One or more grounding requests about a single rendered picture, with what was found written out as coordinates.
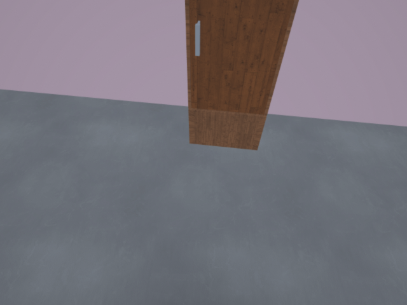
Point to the cupboard door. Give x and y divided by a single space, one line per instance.
240 46

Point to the handle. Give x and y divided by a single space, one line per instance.
197 39

